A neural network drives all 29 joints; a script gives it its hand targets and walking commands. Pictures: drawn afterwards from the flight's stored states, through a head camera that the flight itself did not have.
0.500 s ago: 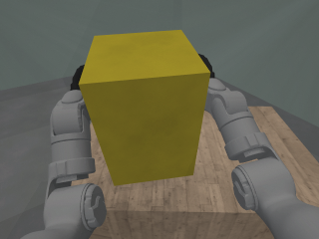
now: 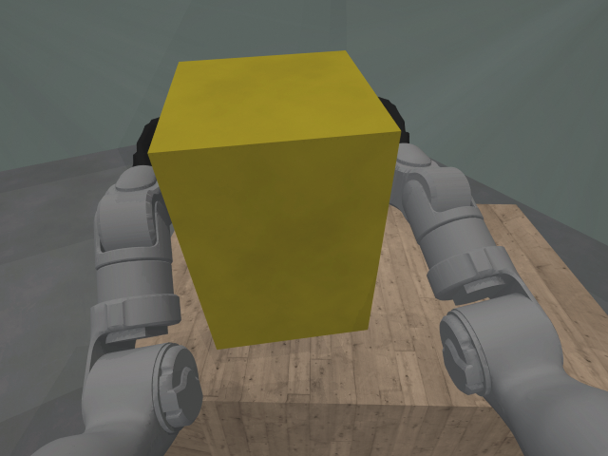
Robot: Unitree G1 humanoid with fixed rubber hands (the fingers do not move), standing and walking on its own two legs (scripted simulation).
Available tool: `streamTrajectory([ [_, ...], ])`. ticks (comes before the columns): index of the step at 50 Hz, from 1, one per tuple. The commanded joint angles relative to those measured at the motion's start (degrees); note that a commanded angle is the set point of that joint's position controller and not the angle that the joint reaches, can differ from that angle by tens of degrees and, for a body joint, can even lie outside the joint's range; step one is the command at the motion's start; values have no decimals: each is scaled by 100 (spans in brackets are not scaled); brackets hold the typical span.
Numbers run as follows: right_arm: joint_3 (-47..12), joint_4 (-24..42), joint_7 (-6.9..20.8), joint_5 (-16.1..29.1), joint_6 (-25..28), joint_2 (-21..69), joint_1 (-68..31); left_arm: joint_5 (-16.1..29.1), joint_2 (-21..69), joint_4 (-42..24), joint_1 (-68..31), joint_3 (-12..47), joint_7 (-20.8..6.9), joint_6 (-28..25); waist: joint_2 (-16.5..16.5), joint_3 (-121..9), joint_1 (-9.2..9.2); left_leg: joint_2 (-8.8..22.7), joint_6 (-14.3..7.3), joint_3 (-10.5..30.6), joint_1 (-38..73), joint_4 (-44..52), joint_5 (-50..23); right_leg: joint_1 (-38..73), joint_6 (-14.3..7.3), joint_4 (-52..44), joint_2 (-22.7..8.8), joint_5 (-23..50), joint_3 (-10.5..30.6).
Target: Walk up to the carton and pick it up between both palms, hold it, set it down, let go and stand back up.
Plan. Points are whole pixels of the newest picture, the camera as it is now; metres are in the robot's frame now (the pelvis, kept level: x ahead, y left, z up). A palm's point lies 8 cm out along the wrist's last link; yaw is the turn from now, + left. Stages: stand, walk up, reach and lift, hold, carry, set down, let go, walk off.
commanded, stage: hold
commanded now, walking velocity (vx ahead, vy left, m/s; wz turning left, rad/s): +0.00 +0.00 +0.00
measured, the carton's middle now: (279, 204) +0.36 +0.00 +0.23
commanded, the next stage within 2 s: none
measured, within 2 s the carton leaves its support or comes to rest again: neither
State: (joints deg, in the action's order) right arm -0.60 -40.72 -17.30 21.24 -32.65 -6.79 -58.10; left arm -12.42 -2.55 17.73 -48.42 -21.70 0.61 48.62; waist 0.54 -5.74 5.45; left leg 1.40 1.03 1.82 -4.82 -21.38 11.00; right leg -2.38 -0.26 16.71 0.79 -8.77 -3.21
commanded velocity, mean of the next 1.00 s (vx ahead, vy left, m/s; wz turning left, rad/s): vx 0.00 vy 0.00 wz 0.00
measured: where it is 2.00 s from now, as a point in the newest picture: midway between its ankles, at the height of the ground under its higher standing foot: outside the picture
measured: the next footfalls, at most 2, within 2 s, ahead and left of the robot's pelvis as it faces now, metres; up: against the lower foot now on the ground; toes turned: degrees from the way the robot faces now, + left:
none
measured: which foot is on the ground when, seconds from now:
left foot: down 0.00-1.00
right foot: down 0.00-1.00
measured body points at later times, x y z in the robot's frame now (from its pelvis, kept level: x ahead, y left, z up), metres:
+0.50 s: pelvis +0.00 +0.00 +0.00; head -0.08 +0.01 +0.44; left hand +0.38 +0.15 +0.26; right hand +0.38 -0.14 +0.27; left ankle +0.01 +0.13 -0.75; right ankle +0.01 -0.11 -0.75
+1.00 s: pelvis +0.00 +0.00 +0.00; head -0.08 +0.01 +0.44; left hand +0.38 +0.16 +0.26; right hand +0.38 -0.14 +0.27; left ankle +0.01 +0.13 -0.75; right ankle +0.01 -0.11 -0.75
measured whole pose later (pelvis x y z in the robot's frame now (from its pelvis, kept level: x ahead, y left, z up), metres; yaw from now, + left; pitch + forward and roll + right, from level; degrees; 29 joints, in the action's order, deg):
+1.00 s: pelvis +0.00 +0.00 +0.00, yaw +0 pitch -6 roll -1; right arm -0.4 -40.5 -17.3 21.5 -33.2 -6.4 -57.1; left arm -12.7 -2.3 16.9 -47.4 -21.4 0.8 48.9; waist 0.5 -5.5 5.7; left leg 1.3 0.9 1.9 -4.5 -21.6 11.2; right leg -1.8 -0.2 16.4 0.7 -8.7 -3.2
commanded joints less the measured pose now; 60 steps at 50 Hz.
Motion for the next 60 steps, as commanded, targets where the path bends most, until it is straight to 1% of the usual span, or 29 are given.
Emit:
streamTrajectory([
  [1, -1471, 1676, 664, 812, 51, 4073, -4070, 767, 3223, -799, -4822, 2552, -793, -501, 268, -1947, 62, -415, 201, -69, 97, 260, -1124, 853, 345, -11, 332, 1289, 172],
  [2, -1511, 1728, 675, 815, 75, 4085, -4173, 767, 3238, -767, -4801, 2521, -798, -502, 200, -1938, 14, -423, 175, -73, 108, 234, -1180, 861, 335, -27, 344, 1267, 172],
  [3, -1527, 1790, 673, 858, 87, 4112, -4051, 851, 3293, -1019, -4842, 2659, -784, -536, 208, -2129, 129, -400, 240, -51, 292, 164, -1456, 893, 334, 32, 375, 1523, 167],
  [5, -1617, 1997, 652, 909, 96, 4119, -4160, 895, 3310, -1038, -4830, 2734, -766, -535, 225, -2264, 96, -428, 257, -38, 376, 89, -1582, 936, 376, 39, 366, 1675, 161],
  [8, -1524, 1878, 636, 842, 25, 4028, -3967, 850, 3283, -1007, -4765, 2697, -754, -499, 203, -1973, 163, -403, 275, -48, 312, 129, -1505, 809, 332, -17, 384, 1481, 163],
  [12, -1569, 1952, 689, 852, 90, 4141, -4250, 794, 3296, -864, -4791, 2615, -745, -508, 180, -2010, -42, -421, 203, -55, 168, 187, -1312, 855, 314, -15, 372, 1268, 170],
  [13, -1606, 2076, 696, 886, 97, 4154, -4176, 933, 3385, -1162, -4848, 2783, -721, -544, 186, -2284, 58, -396, 244, -40, 314, 134, -1506, 903, 316, 37, 410, 1436, 174],
  [14, -1542, 1874, 696, 864, 58, 4033, -4084, 861, 3345, -991, -4767, 2740, -709, -506, 312, -2053, 68, -398, 278, -46, 332, 118, -1531, 801, 292, 4, 385, 1420, 179],
  [16, -1606, 1946, 682, 844, 60, 4064, -4131, 798, 3251, -928, -4690, 2633, -730, -469, 120, -1974, -9, -405, 200, -72, 296, 161, -1363, 742, 337, -27, 391, 1296, 150],
  [19, -1649, 2133, 675, 872, 96, 4173, -4171, 905, 3342, -1183, -4784, 2755, -716, -508, 148, -2320, 36, -391, 183, -59, 279, 132, -1371, 878, 316, 25, 399, 1363, 179],
  [21, -1621, 2108, 677, 898, 63, 4101, -4203, 925, 3307, -1144, -4887, 2787, -699, -485, 248, -2297, 76, -424, 223, -71, 294, 85, -1433, 868, 329, 26, 379, 1393, 185],
  [24, -1472, 1689, 716, 771, 52, 4119, -4142, 809, 3292, -951, -5002, 2691, -720, -491, 325, -1923, 36, -403, 221, -83, 89, 274, -955, 718, 300, -24, 324, 951, 199],
  [26, -1537, 1918, 718, 776, 110, 4156, -4305, 860, 3333, -869, -4896, 2682, -704, -511, 234, -2207, -33, -414, 172, -79, 100, 244, -953, 803, 322, -3, 332, 1003, 211],
  [30, -1425, 1670, 684, 734, 62, 4134, -4227, 765, 3187, -679, -4845, 2450, -753, -530, 72, -1920, -39, -431, 126, -91, 133, 285, -931, 784, 365, -77, 324, 1080, 189],
  [32, -1383, 1557, 677, 718, 42, 4022, -4189, 731, 3213, -525, -4754, 2411, -791, -493, 139, -1833, 17, -413, 150, -92, 116, 300, -962, 790, 330, -88, 324, 1111, 217],
  [33, -1470, 1811, 672, 740, 97, 4079, -4293, 758, 3310, -644, -4732, 2511, -802, -487, 170, -2007, 11, -409, 176, -88, 105, 241, -1153, 906, 323, -46, 346, 1273, 192],
  [34, -1528, 1899, 648, 828, 100, 4084, -4177, 867, 3359, -928, -4752, 2674, -787, -513, 265, -2294, 119, -416, 247, -69, 213, 141, -1453, 1058, 310, 26, 370, 1553, 202],
  [36, -1609, 1966, 632, 878, 70, 4091, -4191, 908, 3259, -996, -4852, 2693, -750, -524, 250, -2338, 92, -456, 256, -55, 281, 66, -1478, 957, 351, 25, 344, 1532, 196],
  [38, -1503, 1736, 651, 786, 37, 4084, -4214, 801, 3187, -625, -4805, 2505, -757, -512, 105, -1852, -5, -427, 170, -70, 142, 215, -1106, 718, 354, -75, 333, 1150, 183],
  [41, -1539, 2124, 664, 878, 121, 4022, -4147, 985, 3495, -1120, -4716, 2902, -723, -511, 378, -2424, 164, -364, 308, -12, 353, 92, -1595, 903, 278, 29, 391, 1518, 192],
  [43, -1552, 2042, 669, 842, 76, 4091, -4255, 929, 3338, -924, -4807, 2729, -719, -501, 188, -2206, 66, -406, 232, -25, 267, 125, -1414, 833, 344, -15, 376, 1364, 157],
  [46, -1472, 1715, 707, 788, 27, 3977, -4133, 796, 3270, -811, -4747, 2583, -736, -469, 164, -1896, 4, -372, 217, -34, 173, 251, -1220, 742, 306, -64, 383, 1069, 150],
  [48, -1495, 1709, 700, 833, 35, 4042, -4078, 839, 3369, -937, -4809, 2697, -765, -501, 282, -1947, 98, -371, 275, -27, 203, 212, -1384, 862, 281, -18, 371, 1318, 183],
  [51, -1511, 1853, 712, 890, 64, 4043, -4246, 870, 3412, -969, -4944, 2751, -724, -488, 410, -2139, 65, -388, 312, -24, 214, 130, -1477, 816, 291, 25, 369, 1285, 177],
  [52, -1581, 2024, 701, 900, 65, 4126, -4295, 865, 3372, -966, -4833, 2671, -726, -489, 211, -2231, 4, -406, 212, -44, 231, 117, -1449, 861, 329, -2, 380, 1342, 186],
  [54, -1623, 1997, 683, 899, 57, 4131, -4213, 846, 3313, -1054, -4745, 2702, -699, -499, 162, -2222, -9, -395, 201, -41, 279, 138, -1435, 882, 332, 28, 393, 1453, 167],
  [56, -1480, 1767, 712, 807, 23, 4018, -4103, 801, 3305, -868, -4735, 2627, -713, -464, 216, -1936, 33, -368, 206, -40, 157, 237, -1188, 757, 284, -50, 370, 1115, 178],
  [58, -1364, 1737, 719, 662, 79, 4010, -4310, 728, 3279, -500, -4716, 2492, -763, -444, 104, -1751, -54, -373, 136, -76, 2, 322, -789, 650, 292, -110, 331, 835, 192],
  [60, -1476, 1755, 709, 753, 103, 4149, -4271, 832, 3360, -860, -4927, 2653, -746, -548, 188, -2119, 23, -390, 201, -64, 143, 233, -1127, 815, 292, -7, 352, 1194, 204],
])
